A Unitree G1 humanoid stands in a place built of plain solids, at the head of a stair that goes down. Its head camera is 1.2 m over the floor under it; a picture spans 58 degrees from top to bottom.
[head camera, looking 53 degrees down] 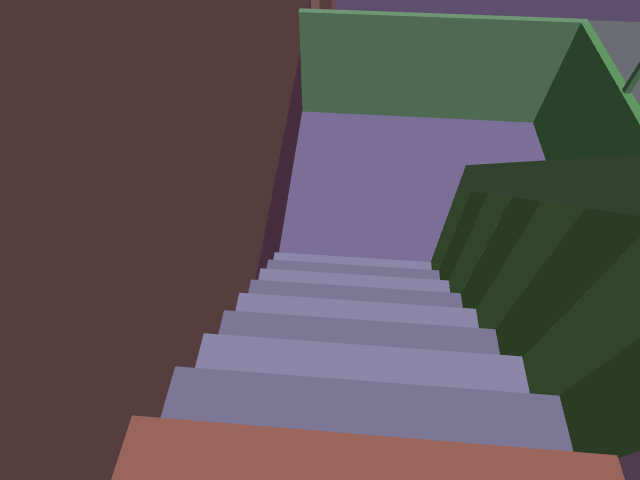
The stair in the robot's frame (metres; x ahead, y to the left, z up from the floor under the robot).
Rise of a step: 0.21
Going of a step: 0.21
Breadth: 1.25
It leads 4 degrees to the right of straight ahead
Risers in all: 9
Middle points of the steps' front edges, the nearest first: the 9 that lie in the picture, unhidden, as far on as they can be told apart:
0.27 -0.13 0.00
0.49 -0.14 -0.21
0.70 -0.16 -0.41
0.91 -0.18 -0.62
1.13 -0.19 -0.83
1.34 -0.21 -1.03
1.55 -0.22 -1.24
1.77 -0.24 -1.45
1.98 -0.26 -1.65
